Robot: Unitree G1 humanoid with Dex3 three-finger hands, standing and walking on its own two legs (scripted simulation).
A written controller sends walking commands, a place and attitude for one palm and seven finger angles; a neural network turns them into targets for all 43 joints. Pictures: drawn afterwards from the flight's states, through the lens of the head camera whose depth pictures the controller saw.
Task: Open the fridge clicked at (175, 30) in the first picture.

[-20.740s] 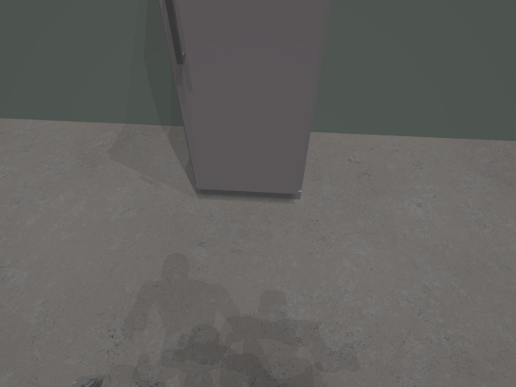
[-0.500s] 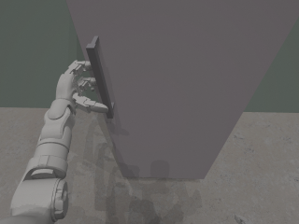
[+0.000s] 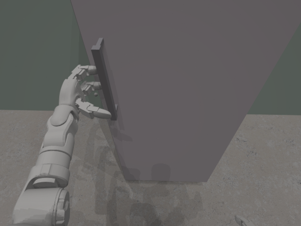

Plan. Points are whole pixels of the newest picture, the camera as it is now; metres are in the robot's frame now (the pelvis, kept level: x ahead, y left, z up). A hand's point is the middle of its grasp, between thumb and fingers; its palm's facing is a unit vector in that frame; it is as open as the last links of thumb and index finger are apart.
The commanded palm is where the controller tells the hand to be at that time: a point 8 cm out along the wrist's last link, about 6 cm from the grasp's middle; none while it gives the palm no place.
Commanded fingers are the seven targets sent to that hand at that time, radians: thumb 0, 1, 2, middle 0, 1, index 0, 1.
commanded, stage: slide the fingers in behind the handle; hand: left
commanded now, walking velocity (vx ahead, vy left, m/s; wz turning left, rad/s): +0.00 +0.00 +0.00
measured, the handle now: (108, 84) +0.47 +0.14 +0.14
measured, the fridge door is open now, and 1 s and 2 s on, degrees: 0 0 0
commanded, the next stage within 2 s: grip the handle and tug to test in 1.38 s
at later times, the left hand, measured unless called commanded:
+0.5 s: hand (104, 93) +0.41 +0.13 +0.15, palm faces +0.00 -1.00 +0.00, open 14.0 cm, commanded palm +0.38 +0.18 +0.15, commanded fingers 0.00 -0.50 0.30 -0.30 -1.20 -0.30 -1.20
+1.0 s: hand (114, 93) +0.42 +0.11 +0.15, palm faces -0.01 -1.00 -0.01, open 14.0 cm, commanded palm +0.39 +0.16 +0.15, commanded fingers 0.00 -0.50 0.30 -0.30 -1.20 -0.30 -1.20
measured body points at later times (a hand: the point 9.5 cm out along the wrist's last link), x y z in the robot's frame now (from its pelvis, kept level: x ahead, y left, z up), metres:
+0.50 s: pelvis +0.00 +0.00 +0.00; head +0.01 -0.02 +0.45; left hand +0.40 +0.19 +0.16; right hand +0.13 -0.25 -0.11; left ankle +0.05 +0.11 -0.73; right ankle -0.04 -0.09 -0.73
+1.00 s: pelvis +0.00 -0.01 +0.00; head +0.01 -0.03 +0.45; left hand +0.41 +0.16 +0.15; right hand +0.12 -0.26 -0.11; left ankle +0.05 +0.11 -0.73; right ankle -0.04 -0.09 -0.73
